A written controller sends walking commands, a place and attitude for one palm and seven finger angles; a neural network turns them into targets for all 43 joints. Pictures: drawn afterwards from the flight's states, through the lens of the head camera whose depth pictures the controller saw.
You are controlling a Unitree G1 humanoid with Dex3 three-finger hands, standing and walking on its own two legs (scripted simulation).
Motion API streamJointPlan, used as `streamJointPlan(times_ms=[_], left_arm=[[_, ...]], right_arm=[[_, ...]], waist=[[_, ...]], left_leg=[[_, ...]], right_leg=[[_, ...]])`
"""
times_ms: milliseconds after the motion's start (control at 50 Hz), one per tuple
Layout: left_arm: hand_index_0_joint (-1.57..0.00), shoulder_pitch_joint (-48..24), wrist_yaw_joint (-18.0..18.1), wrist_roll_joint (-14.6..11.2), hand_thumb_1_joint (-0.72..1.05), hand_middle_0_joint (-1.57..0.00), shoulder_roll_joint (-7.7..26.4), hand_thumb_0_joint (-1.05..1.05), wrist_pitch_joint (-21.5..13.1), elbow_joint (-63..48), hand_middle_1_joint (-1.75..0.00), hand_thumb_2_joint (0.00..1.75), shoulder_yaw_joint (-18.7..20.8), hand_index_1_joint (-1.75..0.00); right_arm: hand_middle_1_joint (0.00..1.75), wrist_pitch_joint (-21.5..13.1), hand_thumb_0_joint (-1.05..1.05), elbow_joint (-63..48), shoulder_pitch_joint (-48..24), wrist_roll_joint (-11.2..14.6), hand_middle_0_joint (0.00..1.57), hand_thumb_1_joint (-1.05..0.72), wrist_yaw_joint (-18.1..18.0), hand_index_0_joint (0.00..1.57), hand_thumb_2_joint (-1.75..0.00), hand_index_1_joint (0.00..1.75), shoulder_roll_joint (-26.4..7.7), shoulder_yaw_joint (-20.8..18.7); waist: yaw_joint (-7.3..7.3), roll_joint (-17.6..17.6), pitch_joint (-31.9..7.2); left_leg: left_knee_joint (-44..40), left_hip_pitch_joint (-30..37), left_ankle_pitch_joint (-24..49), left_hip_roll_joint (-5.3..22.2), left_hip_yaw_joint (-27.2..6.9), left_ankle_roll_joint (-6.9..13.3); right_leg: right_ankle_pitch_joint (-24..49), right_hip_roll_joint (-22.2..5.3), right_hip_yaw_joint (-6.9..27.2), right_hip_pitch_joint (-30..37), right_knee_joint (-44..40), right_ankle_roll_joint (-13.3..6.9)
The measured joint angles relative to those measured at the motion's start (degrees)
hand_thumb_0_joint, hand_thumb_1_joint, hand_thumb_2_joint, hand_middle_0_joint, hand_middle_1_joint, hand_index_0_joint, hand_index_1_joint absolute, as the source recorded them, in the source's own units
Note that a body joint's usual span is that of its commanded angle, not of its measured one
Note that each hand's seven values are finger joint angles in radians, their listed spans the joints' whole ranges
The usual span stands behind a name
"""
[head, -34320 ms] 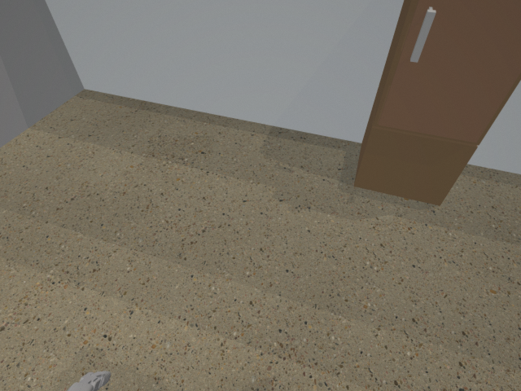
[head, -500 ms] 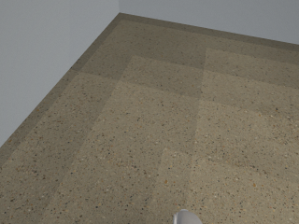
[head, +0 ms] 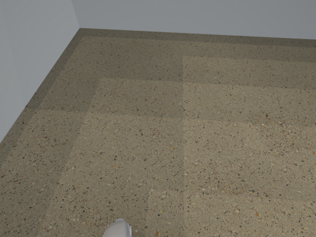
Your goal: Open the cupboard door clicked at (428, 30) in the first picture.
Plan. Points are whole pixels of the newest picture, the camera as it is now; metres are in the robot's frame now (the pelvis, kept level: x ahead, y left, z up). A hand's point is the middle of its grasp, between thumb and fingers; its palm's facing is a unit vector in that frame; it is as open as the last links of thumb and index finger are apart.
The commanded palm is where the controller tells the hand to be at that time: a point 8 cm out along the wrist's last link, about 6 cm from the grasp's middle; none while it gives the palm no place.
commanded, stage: turn to face it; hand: left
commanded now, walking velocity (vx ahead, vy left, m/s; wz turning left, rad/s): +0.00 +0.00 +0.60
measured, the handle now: out of the picture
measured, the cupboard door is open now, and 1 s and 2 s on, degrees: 40 40 40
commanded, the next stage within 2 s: none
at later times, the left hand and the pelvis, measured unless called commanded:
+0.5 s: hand (88, 215) +0.20 +0.23 -0.17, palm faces +0.26 -0.94 -0.22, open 7.4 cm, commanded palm none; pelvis +0.15 +0.01 -0.01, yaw +14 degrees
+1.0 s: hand out of the picture +0.14 +0.19 -0.20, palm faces +0.54 -0.81 -0.23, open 7.4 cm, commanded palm none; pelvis +0.21 -0.01 -0.03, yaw +33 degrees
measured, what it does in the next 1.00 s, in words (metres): walks ahead, turning left: left foot, then right foot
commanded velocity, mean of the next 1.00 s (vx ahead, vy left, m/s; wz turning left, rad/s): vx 0.00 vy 0.00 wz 0.60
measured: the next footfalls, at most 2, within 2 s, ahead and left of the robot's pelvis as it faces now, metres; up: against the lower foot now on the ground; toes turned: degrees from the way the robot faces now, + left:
left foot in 0.18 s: +0.23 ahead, +0.13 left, +0.00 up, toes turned +10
right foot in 0.60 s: +0.26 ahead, -0.13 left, +0.00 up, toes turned +17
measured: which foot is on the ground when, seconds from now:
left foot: up 0.00-0.16, down 0.18-0.60, up 0.62-0.94, down 0.96-1.00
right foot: down 0.00-0.18, up 0.20-0.58, down 0.60-0.94, up 0.96-1.00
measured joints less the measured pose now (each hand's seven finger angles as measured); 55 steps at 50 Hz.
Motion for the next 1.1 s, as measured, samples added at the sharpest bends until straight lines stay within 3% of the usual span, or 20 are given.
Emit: streamJointPlan(times_ms=[100, 160, 180, 200, 240, 280, 320, 380, 460, 560, 600, 660, 720, 800, 920, 940, 960, 1000, 1040, 1100], left_arm=[[-0.20, 3.71, 0.28, 0.23, 0.93, -0.20, -0.92, -0.01, 0.05, 2.67, -0.30, 0.90, -1.02, -0.30], [-0.20, 5.42, 0.63, 0.21, 0.92, -0.20, -1.29, 0.00, 0.59, 3.71, -0.30, 0.90, -1.36, -0.30], [-0.20, 6.08, 0.72, 0.11, 0.91, -0.20, -1.57, 0.00, 0.94, 3.83, -0.30, 0.90, -1.44, -0.30], [-0.20, 6.55, 0.79, -0.17, 0.91, -0.20, -1.90, 0.00, 1.42, 3.77, -0.30, 0.90, -1.56, -0.30], [-0.20, 5.67, 1.08, -0.52, 0.91, -0.20, -1.70, 0.00, 2.66, 3.01, -0.30, 0.90, -1.63, -0.30], [-0.20, 3.63, 1.25, -0.21, 0.91, -0.20, -1.35, 0.00, 3.79, 1.32, -0.30, 0.90, -1.18, -0.30], [-0.20, 0.83, 0.98, 0.11, 0.91, -0.20, -1.11, 0.00, 4.51, -0.63, -0.30, 0.90, -0.65, -0.30], [-0.20, -2.63, 0.55, 0.34, 0.91, -0.20, -0.81, 0.00, 5.09, -3.86, -0.30, 0.90, 0.01, -0.30], [-0.20, -5.27, 0.36, 0.47, 0.91, -0.19, -0.10, 0.00, 5.77, -6.68, -0.30, 0.90, 0.56, -0.30], [-0.20, -6.69, 0.46, 0.36, 0.91, -0.19, 1.10, 0.00, 5.92, -8.60, -0.30, 0.90, 0.79, -0.30], [-0.20, -6.34, 0.52, 0.32, 0.90, -0.19, 1.81, 0.00, 5.25, -9.57, -0.30, 0.90, 0.69, -0.30], [-0.20, -6.09, 1.03, 0.73, 0.90, -0.20, 1.41, 0.00, 4.66, -9.72, -0.30, 0.90, 0.28, -0.30], [-0.20, -4.88, 1.25, 0.66, 0.90, -0.20, 0.64, 0.00, 4.91, -9.57, -0.30, 0.90, -0.29, -0.30], [-0.20, -3.54, 1.19, 0.71, 0.90, -0.20, 0.38, 0.00, 4.44, -9.32, -0.30, 0.90, -0.79, -0.30], [-0.20, -1.14, 0.53, 0.77, 0.90, -0.20, 1.05, 0.00, 4.36, -8.76, -0.30, 0.90, -1.07, -0.30], [-0.20, -0.42, 0.41, 0.56, 0.90, -0.20, 1.36, 0.00, 4.59, -8.64, -0.30, 0.90, -0.95, -0.30], [-0.20, 0.17, 0.27, 0.28, 0.90, -0.20, 1.65, 0.00, 5.03, -8.51, -0.30, 0.90, -0.82, -0.30], [-0.20, -0.71, 0.48, 0.12, 0.90, -0.20, 3.22, 0.00, 6.76, -7.87, -0.30, 0.90, -0.37, -0.30], [-0.20, -1.80, 0.85, 0.32, 0.90, -0.20, 4.31, 0.00, 7.89, -7.63, -0.30, 0.90, 0.29, -0.30], [-0.20, -3.71, 0.57, 0.48, 0.90, -0.20, 4.90, 0.01, 8.27, -8.23, -0.30, 0.90, 0.89, -0.30]], right_arm=[[0.30, 0.18, 0.01, -0.65, -4.03, 0.43, 0.19, -0.91, 0.34, 0.20, -0.90, 0.30, -0.10, 0.22], [0.30, -0.20, 0.01, -0.84, -4.80, 0.31, 0.20, -0.91, 0.14, 0.20, -0.90, 0.30, -0.20, 0.66], [0.30, -0.51, 0.01, -1.10, -4.55, 0.10, 0.20, -0.91, 0.10, 0.20, -0.90, 0.30, -0.56, 0.85], [0.30, -0.83, 0.01, -1.43, -4.20, -0.22, 0.20, -0.91, -0.04, 0.20, -0.90, 0.30, -1.02, 0.93], [0.30, -0.89, 0.01, -1.69, -3.72, -0.30, 0.20, -0.91, -0.63, 0.20, -0.90, 0.30, -1.06, 1.04], [0.30, -0.43, 0.00, -1.80, -2.61, -0.19, 0.20, -0.91, -1.10, 0.20, -0.90, 0.30, -1.02, 1.20], [0.30, 0.18, 0.00, -1.62, -1.32, -0.15, 0.20, -0.91, -1.55, 0.20, -0.90, 0.30, -1.03, 1.25], [0.30, 1.24, 0.01, -1.00, 0.20, -0.19, 0.20, -0.91, -1.57, 0.20, -0.90, 0.30, -0.93, 1.33], [0.30, 2.51, 0.01, -0.88, 1.78, -0.36, 0.20, -0.91, -1.14, 0.20, -0.90, 0.30, -0.92, 0.73], [0.30, 3.55, 0.01, -1.69, 2.77, -0.48, 0.20, -0.91, -0.79, 0.21, -0.90, 0.30, -1.58, -0.65], [0.30, 3.90, 0.01, -2.23, 3.45, -0.08, 0.20, -0.91, -0.72, 0.21, -0.90, 0.30, -1.93, -1.23], [0.30, 4.62, 0.01, -2.28, 2.62, 0.16, 0.20, -0.91, -0.52, 0.20, -0.90, 0.30, -3.60, -2.33], [0.30, 5.19, 0.01, -2.64, 2.00, 0.05, 0.20, -0.91, -0.07, 0.20, -0.90, 0.30, -5.06, -2.93], [0.30, 5.34, 0.01, -3.50, 0.28, 0.26, 0.20, -0.91, 0.35, 0.20, -0.90, 0.30, -5.55, -2.53], [0.30, 4.68, 0.01, -5.69, -4.09, 0.46, 0.19, -0.91, 0.73, 0.20, -0.90, 0.30, -6.04, -1.47], [0.30, 4.22, 0.01, -6.42, -4.46, 0.36, 0.19, -0.91, 0.83, 0.20, -0.90, 0.30, -6.27, -1.27], [0.30, 3.53, 0.01, -7.18, -4.63, 0.17, 0.19, -0.91, 0.85, 0.20, -0.90, 0.30, -6.62, -1.26], [0.30, 2.73, 0.01, -7.77, -5.31, 0.16, 0.20, -0.91, 0.48, 0.20, -0.90, 0.30, -5.83, -1.07], [0.30, 2.51, 0.01, -8.12, -5.02, 0.02, 0.20, -0.91, 0.12, 0.20, -0.90, 0.30, -5.07, -0.53], [0.30, 2.83, 0.01, -7.92, -4.12, -0.13, 0.20, -0.91, -0.48, 0.20, -0.90, 0.30, -4.51, -0.11]], waist=[[1.48, 0.02, 0.09], [1.62, -0.82, 0.59], [1.59, -0.49, 0.66], [1.52, 0.17, 0.46], [1.41, -0.39, 1.07], [1.72, -0.85, 1.58], [2.07, -0.73, 2.01], [2.16, -0.13, 2.12], [1.12, 0.98, 1.05], [-0.60, 2.30, -0.16], [-0.74, 1.69, -1.02], [-0.53, 1.82, -0.48], [-0.98, 1.37, -0.36], [-0.68, -1.05, 0.82], [0.96, -2.82, 3.28], [1.00, -2.74, 3.20], [0.82, -2.10, 2.76], [1.03, -3.23, 3.47], [1.43, -3.48, 3.59], [1.73, -2.36, 3.49]], left_leg=[[-8.48, 1.09, 2.66, -2.42, 0.98, 1.34], [-14.29, 4.87, 5.60, -5.23, 2.33, 3.03], [-16.47, 6.84, 10.73, -5.66, 2.42, 4.07], [-16.32, 7.71, 9.66, -5.69, 2.05, 5.79], [-13.54, 7.90, 2.74, -6.93, 1.52, 7.87], [-13.72, 8.54, 0.98, -8.00, 0.73, 7.99], [-15.92, 9.38, 2.20, -8.82, -0.51, 7.33], [-19.29, 10.33, 3.79, -9.43, -2.73, 7.31], [-21.68, 10.68, 4.73, -9.34, -5.99, 6.25], [-21.01, 9.96, 3.81, -8.90, -10.01, 4.15], [-18.98, 8.87, 2.54, -9.76, -11.11, 3.04], [-4.19, 4.23, -10.49, -9.83, -8.80, 1.98], [10.25, 0.86, -11.89, -8.46, -4.78, 0.69], [7.18, 3.04, -11.83, -6.34, -1.07, -0.52], [-11.25, 10.17, -7.48, -6.69, 2.03, 0.53], [-15.29, 12.05, -2.63, -6.80, 2.45, 1.21], [-16.79, 12.49, 0.81, -6.62, 1.78, 3.94], [-13.13, 11.01, -1.97, -7.54, 0.75, 6.02], [-13.15, 11.24, -3.44, -7.72, -0.61, 5.65], [-16.25, 12.27, -1.60, -7.74, -3.26, 4.37]], right_leg=[[-3.99, -0.05, -0.82, 6.40, -1.43, 1.17], [-8.62, -1.23, -2.45, 8.67, 2.30, 2.44], [-10.54, -1.46, -3.28, 7.98, 6.64, 3.06], [-11.97, -1.76, -4.04, 5.24, 14.11, 4.08], [-16.34, -2.67, -1.57, -2.53, 32.79, 5.63], [-16.59, -3.36, 1.00, -9.75, 44.21, 6.78], [-13.42, -4.65, 2.59, -15.62, 47.81, 7.80], [-9.39, -6.17, 4.70, -21.20, 45.15, 8.65], [-7.25, -6.67, 5.77, -23.02, 37.46, 9.19], [-6.89, -4.58, 4.89, -17.47, 23.02, 9.07], [-4.42, -4.33, 4.69, -12.55, 13.13, 8.37], [-2.01, -5.07, 3.14, -11.45, 12.92, 5.80], [-3.25, -6.63, 0.69, -8.61, 11.08, 5.58], [-3.43, -8.77, -2.07, -5.52, 8.86, 5.60], [-7.47, -11.21, -6.30, -4.93, 13.53, 6.80], [-8.85, -11.61, -6.91, -5.84, 16.45, 7.16], [-10.12, -11.62, -6.90, -8.00, 21.50, 7.91], [-15.96, -10.97, -2.11, -13.27, 34.26, 9.09], [-16.62, -9.57, 0.71, -17.48, 42.23, 9.78], [-12.48, -8.39, 2.89, -21.18, 44.77, 10.23]])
